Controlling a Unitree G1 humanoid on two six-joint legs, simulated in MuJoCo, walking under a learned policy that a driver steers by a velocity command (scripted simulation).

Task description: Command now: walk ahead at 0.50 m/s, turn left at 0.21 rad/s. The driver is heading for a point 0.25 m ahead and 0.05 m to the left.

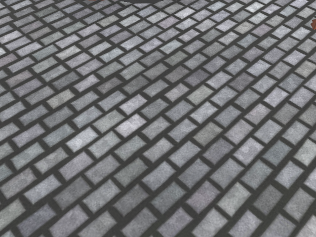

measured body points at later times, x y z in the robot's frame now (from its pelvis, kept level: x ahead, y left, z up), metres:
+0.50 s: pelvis +0.17 -0.01 +0.02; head +0.19 -0.02 +0.47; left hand +0.26 +0.24 -0.11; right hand +0.23 -0.25 -0.13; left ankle +0.11 +0.07 -0.72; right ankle +0.24 -0.09 -0.72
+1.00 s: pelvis +0.19 -0.02 +0.02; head +0.20 -0.02 +0.47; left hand +0.19 +0.22 -0.13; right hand +0.20 -0.25 -0.14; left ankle +0.12 +0.08 -0.72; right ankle +0.24 -0.09 -0.72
